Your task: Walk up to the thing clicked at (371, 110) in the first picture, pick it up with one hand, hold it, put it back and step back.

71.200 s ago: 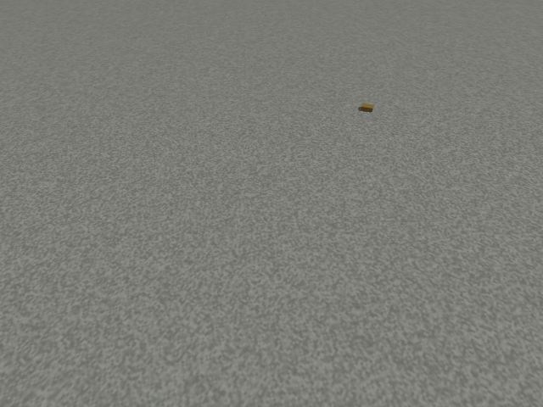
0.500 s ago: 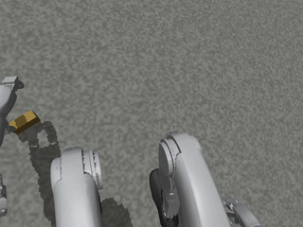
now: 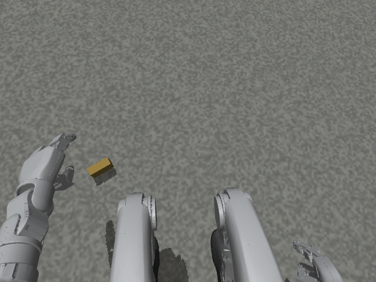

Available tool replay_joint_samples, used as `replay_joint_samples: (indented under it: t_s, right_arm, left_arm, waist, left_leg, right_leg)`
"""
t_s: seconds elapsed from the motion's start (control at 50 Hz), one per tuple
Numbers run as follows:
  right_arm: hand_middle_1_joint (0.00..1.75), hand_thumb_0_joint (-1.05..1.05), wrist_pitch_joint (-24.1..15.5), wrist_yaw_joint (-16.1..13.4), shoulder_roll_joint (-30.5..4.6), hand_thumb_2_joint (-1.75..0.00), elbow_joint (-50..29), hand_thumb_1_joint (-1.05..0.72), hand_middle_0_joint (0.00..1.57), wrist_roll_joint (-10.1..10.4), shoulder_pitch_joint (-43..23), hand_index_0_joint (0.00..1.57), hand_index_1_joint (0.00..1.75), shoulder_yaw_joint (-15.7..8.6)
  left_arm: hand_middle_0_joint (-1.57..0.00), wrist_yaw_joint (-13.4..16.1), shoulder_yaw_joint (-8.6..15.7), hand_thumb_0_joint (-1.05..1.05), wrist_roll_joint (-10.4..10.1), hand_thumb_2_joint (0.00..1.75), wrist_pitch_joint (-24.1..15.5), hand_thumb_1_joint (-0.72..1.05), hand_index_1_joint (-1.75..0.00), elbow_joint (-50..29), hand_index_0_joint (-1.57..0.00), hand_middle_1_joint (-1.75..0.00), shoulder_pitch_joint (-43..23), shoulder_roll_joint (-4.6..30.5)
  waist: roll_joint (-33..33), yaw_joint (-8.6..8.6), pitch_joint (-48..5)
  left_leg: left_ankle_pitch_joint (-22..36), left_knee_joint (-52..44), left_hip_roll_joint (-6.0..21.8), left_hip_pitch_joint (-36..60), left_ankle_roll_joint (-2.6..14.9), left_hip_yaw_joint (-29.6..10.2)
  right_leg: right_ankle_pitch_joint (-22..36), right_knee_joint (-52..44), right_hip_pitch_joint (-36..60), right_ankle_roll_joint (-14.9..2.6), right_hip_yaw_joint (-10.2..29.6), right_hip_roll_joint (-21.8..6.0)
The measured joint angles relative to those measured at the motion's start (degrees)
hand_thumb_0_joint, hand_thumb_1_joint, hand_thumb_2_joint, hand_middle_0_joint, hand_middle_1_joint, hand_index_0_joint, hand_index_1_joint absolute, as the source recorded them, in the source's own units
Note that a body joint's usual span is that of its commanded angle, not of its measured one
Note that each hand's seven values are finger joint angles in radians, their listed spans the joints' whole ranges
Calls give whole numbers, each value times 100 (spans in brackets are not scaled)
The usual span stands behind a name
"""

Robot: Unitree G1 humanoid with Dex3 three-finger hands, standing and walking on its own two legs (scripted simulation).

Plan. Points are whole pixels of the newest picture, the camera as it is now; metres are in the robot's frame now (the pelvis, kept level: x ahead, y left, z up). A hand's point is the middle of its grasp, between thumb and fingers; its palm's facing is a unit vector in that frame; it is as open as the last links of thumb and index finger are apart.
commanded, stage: home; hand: left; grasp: from above
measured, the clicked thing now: (100, 167) +0.44 +0.30 -0.41
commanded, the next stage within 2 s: none
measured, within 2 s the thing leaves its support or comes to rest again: neither
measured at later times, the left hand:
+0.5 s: hand (19, 229) +0.24 +0.23 +0.11, palm faces +0.04 -0.94 -0.35, open 7.4 cm
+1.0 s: hand out of the picture +0.21 +0.19 +0.23, palm faces +0.16 -0.97 -0.19, open 7.4 cm
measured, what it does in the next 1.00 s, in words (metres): rises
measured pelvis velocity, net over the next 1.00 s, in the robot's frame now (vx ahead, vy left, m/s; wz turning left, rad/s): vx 0.07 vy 0.00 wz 0.11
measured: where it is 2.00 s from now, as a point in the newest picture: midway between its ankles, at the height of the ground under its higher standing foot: (187, 278)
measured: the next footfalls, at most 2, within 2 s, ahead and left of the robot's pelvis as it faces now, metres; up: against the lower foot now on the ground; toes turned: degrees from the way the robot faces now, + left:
none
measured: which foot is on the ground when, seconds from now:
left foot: down 0.00-1.00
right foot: down 0.00-1.00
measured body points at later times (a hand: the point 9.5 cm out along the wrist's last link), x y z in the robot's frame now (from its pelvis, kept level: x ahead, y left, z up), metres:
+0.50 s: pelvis +0.04 +0.00 +0.19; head +0.12 +0.03 +0.63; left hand +0.24 +0.27 +0.14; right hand +0.24 -0.21 +0.11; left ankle +0.08 +0.13 -0.40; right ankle +0.09 -0.12 -0.40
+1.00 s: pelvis +0.07 +0.00 +0.28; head +0.08 +0.00 +0.73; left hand +0.20 +0.24 +0.25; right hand +0.26 -0.23 +0.22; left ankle +0.08 +0.12 -0.40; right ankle +0.09 -0.13 -0.40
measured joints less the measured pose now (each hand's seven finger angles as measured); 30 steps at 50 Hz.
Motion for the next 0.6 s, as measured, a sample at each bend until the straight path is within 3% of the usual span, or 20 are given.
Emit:
replay_joint_samples:
  t_s: [0.14, 0.38, 0.6]
  right_arm:
    - [30, 0, -143, -280, 21, -90, -365, -90, 20, 158, -413, 20, 30, -61]
    - [30, 0, -542, -701, 401, -90, -661, -90, 20, 277, -411, 20, 30, 284]
    - [30, 1, -728, -1140, 524, -90, -661, -90, 20, 316, 474, 21, 30, 501]
  left_arm:
    - [-22, -129, -132, 0, -1004, 90, 563, 81, -33, -1117, -22, -33, 1066, -377]
    - [-21, -48, -313, 1, -2810, 90, 1654, 88, -30, -2406, -21, -30, 2586, -980]
    - [-21, 116, -250, 1, -3872, 90, 2553, 90, -30, -3282, -20, -29, 3734, -1519]
  waist:
    - [-109, 119, -76]
    - [-66, 67, -77]
    - [99, -83, -71]
  left_leg:
    - [192, -928, -23, 1061, -9, 10]
    - [441, -2710, -42, 3226, -15, 45]
    - [751, -4536, 5, 5381, -27, 72]
  right_leg:
    - [170, -930, 1090, -22, -12, -51]
    - [399, -2709, 3275, -50, -11, -115]
    - [742, -4576, 5439, -90, -8, -102]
